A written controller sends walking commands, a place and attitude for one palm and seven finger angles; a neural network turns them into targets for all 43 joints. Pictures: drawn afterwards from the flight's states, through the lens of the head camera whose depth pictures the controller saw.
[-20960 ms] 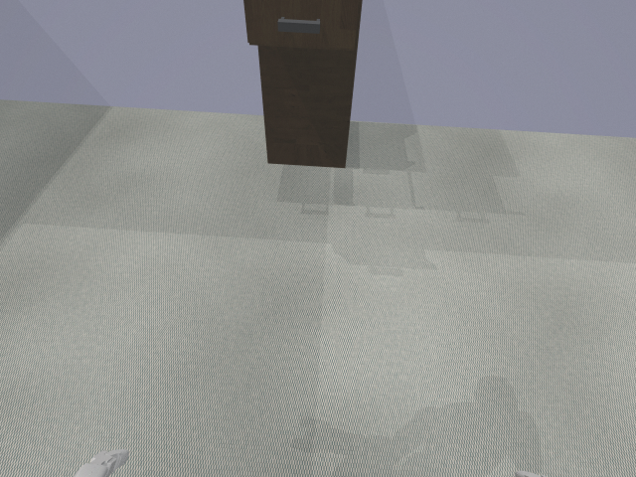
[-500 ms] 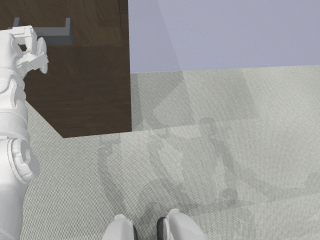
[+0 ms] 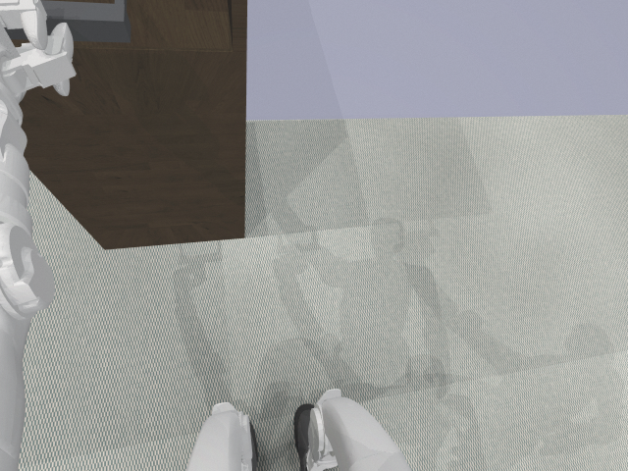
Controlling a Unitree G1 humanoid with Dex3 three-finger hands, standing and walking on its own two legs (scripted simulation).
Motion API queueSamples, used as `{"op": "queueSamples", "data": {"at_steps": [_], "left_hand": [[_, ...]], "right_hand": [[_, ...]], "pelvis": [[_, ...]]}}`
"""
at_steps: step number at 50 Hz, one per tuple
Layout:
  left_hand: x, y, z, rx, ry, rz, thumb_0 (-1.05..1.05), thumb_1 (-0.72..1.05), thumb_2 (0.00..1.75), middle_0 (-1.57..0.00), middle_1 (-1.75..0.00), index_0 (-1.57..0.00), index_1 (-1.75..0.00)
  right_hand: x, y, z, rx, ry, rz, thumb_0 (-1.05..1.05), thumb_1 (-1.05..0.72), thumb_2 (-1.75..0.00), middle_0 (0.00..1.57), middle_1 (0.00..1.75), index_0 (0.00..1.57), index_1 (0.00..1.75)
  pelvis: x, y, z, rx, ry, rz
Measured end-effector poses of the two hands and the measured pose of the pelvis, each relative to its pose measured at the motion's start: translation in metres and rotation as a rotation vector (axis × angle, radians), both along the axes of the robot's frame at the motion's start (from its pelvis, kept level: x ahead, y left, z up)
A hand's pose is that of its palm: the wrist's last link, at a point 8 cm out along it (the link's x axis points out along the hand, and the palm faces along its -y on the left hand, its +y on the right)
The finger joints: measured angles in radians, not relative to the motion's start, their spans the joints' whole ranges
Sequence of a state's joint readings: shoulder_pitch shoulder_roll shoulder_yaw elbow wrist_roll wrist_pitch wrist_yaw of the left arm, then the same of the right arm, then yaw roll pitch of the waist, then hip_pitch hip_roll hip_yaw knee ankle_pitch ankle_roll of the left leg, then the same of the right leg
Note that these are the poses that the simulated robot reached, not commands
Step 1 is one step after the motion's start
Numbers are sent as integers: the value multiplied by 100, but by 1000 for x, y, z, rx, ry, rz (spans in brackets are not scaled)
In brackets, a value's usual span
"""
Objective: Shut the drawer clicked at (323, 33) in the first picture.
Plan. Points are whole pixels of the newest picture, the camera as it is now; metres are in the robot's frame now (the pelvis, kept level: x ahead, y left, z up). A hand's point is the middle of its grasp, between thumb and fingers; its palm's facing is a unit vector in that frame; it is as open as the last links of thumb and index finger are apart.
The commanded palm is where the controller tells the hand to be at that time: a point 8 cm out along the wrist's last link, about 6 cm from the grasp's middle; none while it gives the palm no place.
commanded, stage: pull the fist back off the drawer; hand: left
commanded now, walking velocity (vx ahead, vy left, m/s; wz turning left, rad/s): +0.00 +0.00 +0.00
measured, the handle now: (65, 6) +0.65 +0.21 +0.10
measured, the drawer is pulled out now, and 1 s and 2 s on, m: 0.00 0.00 0.00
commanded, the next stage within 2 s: draw the hand back to the body in 0.62 s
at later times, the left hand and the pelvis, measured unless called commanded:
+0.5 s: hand (61, 59) +0.57 +0.20 +0.10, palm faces +0.03 -1.00 -0.01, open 2.8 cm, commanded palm +0.55 +0.22 +0.10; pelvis +0.01 +0.00 +0.00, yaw -1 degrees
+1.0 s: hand (35, 93) +0.50 +0.21 +0.12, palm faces +0.04 -1.00 -0.02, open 3.1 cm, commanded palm +0.46 +0.25 +0.14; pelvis +0.06 +0.00 +0.04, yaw -3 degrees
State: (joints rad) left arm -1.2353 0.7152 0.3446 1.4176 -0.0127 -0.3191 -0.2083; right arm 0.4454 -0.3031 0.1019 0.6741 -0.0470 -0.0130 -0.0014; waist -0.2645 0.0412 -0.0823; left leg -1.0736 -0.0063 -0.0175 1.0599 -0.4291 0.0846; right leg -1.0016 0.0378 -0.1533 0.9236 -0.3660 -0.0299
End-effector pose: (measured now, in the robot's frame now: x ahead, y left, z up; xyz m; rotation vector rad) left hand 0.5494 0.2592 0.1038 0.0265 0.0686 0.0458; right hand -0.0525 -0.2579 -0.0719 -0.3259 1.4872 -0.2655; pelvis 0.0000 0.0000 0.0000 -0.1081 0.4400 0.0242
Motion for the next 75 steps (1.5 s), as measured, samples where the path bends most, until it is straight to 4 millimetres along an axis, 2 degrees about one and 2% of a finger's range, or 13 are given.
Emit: {"op": "queueSamples", "data": {"at_steps": [9, 17, 23, 31, 41, 46, 52, 58, 63, 69, 75], "left_hand": [[2, 4, -2, -3, 7, -14, -4, 55, 91, -140, -160, -140, -160], [2, 5, -4, -7, -1, -11, -5, 55, 89, -140, -160, -140, -160], [-1, 1, -6, -12, -1, -14, -7, 60, 88, -140, -160, -140, -160], [-4, -7, -8, -26, 0, -15, -9, 71, 89, -140, -160, -140, -160], [-10, -6, -8, -17, -30, -1, -7, 74, 88, -140, -160, -140, -160], [-38, -2, 4, 3, -58, -11, -3, 82, 89, -140, -160, -140, -160], [-84, 12, 19, -13, -49, 7, 0, 87, 90, -140, -160, -140, -160], [-131, 17, 39, 3, -78, 1, 2, 89, 90, -140, -160, -140, -160], [-167, 15, 51, 33, -67, 4, 2, 89, 90, -140, -160, -140, -160], [-210, 9, 68, 193, -52, 126, 2, 89, 90, -140, -160, -140, -160], [-245, 13, 83, 238, -70, 231, 2, 89, 90, -140, -160, -140, -160]], "right_hand": [[-13, -1, 1, -4, 12, -8, 0, -90, -90, 21, 30, 20, 30], [-8, 1, -1, 16, 23, -13, 0, -90, -90, 21, 30, 20, 30], [6, 2, -2, 34, 3, -18, 0, -90, -90, 21, 30, 20, 30], [37, 2, -2, 55, -49, -23, 0, -90, -90, 21, 30, 20, 30], [74, -1, 0, 61, -104, -39, 0, -90, -90, 21, 30, 20, 30], [99, 2, 6, 93, -178, -66, 0, -90, -90, 21, 30, 20, 30], [150, 6, 16, 115, -327, -28, 0, -90, -90, 21, 30, 20, 30], [207, 8, 28, 119, -506, 68, 0, -90, -90, 21, 30, 20, 30], [244, 14, 41, 129, -637, 141, 1, -90, -90, 20, 30, 20, 30], [270, 26, 60, 153, -729, 183, 1, -90, -90, 20, 30, 20, 30], [276, 35, 70, 178, -759, 213, 1, -90, -90, 21, 30, 20, 30]], "pelvis": [[-5, -2, -4, -1, 12, -10], [-1, -3, -3, -1, 15, -13], [6, -3, 1, 4, 5, -20], [23, -2, 10, 15, -21, -37], [40, -2, 17, 27, -42, -56], [56, -1, 30, 34, -82, -73], [67, -1, 43, 41, -156, -61], [65, 1, 49, 50, -221, -32], [58, 2, 53, 61, -275, -17], [50, 0, 64, 76, -356, -19], [47, -5, 72, 86, -422, -16]]}}
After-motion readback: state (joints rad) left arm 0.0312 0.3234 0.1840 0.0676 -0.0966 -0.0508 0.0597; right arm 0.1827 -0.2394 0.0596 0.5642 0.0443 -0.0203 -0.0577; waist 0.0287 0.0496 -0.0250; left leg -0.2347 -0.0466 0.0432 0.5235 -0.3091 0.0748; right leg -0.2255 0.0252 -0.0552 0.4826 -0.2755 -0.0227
